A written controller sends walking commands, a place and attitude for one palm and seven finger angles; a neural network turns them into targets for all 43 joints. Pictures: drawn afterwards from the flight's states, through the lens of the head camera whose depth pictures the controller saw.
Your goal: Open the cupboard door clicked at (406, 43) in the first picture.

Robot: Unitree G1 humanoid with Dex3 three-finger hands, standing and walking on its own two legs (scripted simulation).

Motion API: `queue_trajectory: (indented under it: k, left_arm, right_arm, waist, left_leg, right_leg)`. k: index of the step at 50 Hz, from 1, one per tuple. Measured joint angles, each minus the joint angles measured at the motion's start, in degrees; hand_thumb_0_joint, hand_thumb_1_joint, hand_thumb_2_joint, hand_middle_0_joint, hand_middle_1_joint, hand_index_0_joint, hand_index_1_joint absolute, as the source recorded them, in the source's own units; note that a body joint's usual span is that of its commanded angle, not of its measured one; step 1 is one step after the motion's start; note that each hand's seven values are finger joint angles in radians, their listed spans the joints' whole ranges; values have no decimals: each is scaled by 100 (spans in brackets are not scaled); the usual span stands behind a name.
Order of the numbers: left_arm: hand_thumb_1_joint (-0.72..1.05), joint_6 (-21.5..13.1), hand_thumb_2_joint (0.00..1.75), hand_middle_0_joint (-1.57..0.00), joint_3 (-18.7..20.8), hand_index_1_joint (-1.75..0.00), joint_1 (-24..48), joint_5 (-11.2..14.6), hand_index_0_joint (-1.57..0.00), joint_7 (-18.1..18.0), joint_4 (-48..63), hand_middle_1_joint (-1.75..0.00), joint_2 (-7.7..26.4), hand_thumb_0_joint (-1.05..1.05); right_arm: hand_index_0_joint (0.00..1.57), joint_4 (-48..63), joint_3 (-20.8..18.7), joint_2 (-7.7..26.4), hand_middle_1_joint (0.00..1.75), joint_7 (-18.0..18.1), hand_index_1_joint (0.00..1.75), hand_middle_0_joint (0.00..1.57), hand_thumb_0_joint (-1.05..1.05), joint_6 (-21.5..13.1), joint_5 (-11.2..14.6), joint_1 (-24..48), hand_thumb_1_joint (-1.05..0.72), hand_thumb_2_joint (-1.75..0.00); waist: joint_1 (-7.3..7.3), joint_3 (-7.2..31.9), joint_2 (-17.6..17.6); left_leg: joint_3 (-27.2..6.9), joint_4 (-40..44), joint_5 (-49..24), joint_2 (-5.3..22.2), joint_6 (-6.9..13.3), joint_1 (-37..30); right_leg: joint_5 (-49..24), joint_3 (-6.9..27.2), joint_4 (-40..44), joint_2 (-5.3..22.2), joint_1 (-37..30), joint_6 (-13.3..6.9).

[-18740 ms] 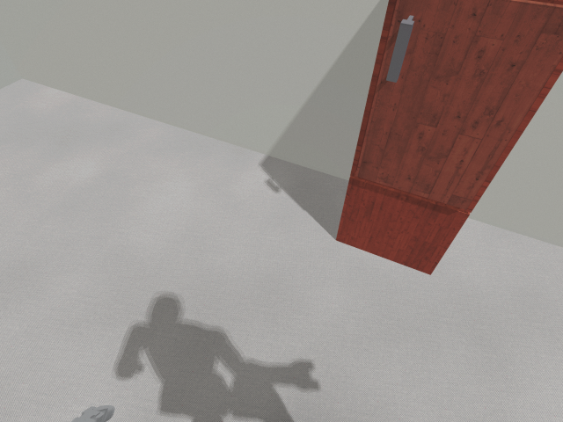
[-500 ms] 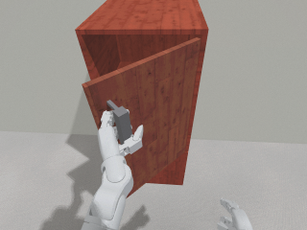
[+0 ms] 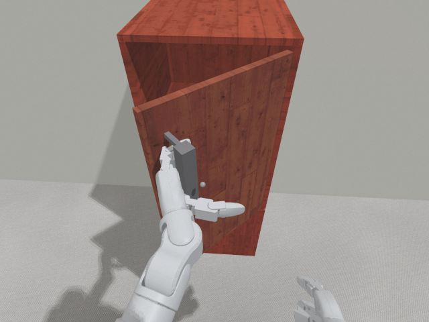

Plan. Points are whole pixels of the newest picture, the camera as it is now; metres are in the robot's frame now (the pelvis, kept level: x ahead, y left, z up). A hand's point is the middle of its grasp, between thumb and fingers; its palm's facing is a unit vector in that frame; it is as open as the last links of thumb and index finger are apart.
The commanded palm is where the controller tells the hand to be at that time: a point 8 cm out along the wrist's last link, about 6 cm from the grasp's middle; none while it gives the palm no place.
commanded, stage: open thumb and fingers to let go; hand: left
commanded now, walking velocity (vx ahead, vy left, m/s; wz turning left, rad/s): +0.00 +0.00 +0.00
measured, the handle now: (180, 168) +0.35 +0.10 +0.13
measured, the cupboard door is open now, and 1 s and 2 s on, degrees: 43 47 47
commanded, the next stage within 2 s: slide the hand sideways off the handle in 0.04 s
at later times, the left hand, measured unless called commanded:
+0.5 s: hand (202, 197) +0.29 +0.05 +0.13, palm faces -0.08 -1.00 +0.03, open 16.1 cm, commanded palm +0.26 +0.10 +0.12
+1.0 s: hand (181, 222) +0.24 +0.08 +0.12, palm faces -0.01 -1.00 +0.00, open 16.2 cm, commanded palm +0.20 +0.13 +0.12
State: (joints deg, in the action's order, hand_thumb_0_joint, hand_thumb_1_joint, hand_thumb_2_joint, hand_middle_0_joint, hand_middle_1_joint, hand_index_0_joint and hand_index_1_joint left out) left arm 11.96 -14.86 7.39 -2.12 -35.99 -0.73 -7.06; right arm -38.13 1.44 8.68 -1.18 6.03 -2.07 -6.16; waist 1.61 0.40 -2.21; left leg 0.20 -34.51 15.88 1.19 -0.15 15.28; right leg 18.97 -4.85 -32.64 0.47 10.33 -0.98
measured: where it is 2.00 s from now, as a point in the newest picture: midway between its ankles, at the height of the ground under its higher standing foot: outside the picture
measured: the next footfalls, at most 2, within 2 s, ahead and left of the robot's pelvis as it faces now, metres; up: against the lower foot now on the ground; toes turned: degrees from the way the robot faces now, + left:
none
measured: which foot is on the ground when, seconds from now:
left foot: down 0.00-1.00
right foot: down 0.00-1.00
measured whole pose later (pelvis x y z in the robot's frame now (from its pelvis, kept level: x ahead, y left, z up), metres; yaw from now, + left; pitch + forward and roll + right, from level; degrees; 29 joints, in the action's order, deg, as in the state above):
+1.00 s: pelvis +0.03 -0.02 +0.00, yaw -1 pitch -2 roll +0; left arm 4.5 -6.7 -22.3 6.8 -1.7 22.8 5.8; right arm -28.2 2.6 11.8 0.6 1.9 0.7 -10.5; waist 1.8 1.7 -2.6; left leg 1.2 -31.8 16.8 2.4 -1.5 12.6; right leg 20.2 -3.7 -31.4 -0.7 9.0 -2.1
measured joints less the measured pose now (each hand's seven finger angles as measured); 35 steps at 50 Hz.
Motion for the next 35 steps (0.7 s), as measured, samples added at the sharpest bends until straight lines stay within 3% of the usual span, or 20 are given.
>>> queue_trajectory:
  k: [8,9,13,16,19,22,28,35]
  left_arm:
    - [-50,19,30,-38,-25,-64,188,-7,-38,-56,-143,-63,-40,-2]
    - [-50,-7,30,-39,-14,-62,181,-95,-38,58,-143,-62,-21,-2]
    - [-50,-487,30,-34,34,-53,56,-71,-29,1464,-141,-52,522,-2]
    - [-50,-757,30,-28,68,-44,63,317,-22,2478,-228,-44,967,-2]
    - [-51,-725,30,-23,166,-39,115,803,-18,2979,-335,-39,1065,-2]
    - [-51,-627,30,-20,330,-35,67,1004,-18,2988,-349,-35,910,-2]
    - [-51,-590,30,-19,407,-34,-300,820,-21,2779,-18,-34,811,-2]
    - [-50,-626,30,-17,469,-31,-1177,742,-18,2862,785,-32,950,-2]
  right_arm:
    - [20,-58,15,24,30,-5,30,20,1,27,8,59,-90,-90]
    - [20,-44,20,29,30,-8,30,20,1,30,11,60,-90,-90]
    - [20,204,55,84,30,132,30,20,1,60,113,-143,-90,-90]
    - [20,313,112,186,30,270,30,20,1,-18,226,-288,-90,-90]
    - [20,324,167,261,30,375,30,20,1,-135,313,-345,-90,-90]
    - [20,330,207,270,30,385,30,20,2,-229,342,-358,-90,-90]
    - [20,473,232,191,30,236,30,20,2,-257,297,-388,-90,-90]
    - [20,683,213,196,30,172,30,20,2,-173,273,-417,-90,-90]
  waist:
    - [40,-25,9]
    - [33,-51,29]
    - [79,-79,76]
    - [60,-89,9]
    - [19,-78,-56]
    - [-26,-40,-53]
    - [-71,29,37]
    - [-71,35,19]
  left_leg:
    - [-35,-76,-11,-28,20,97]
    - [-44,-69,-24,-45,25,99]
    - [-58,0,-104,-98,44,109]
    - [-81,4,-124,-114,52,86]
    - [-59,41,-145,-112,59,38]
    - [-2,117,-180,-105,59,2]
    - [113,236,-198,-40,27,-78]
    - [169,319,-129,66,-29,-245]
  right_leg:
    - [-4,-36,-63,27,72,20]
    - [-1,-45,-81,43,79,23]
    - [-7,-64,-122,96,126,18]
    - [-25,-87,-106,108,87,27]
    - [-62,-65,-61,107,47,43]
    - [-96,-7,-30,105,56,51]
    - [-122,112,21,45,62,19]
    - [-119,175,171,-64,-99,-32]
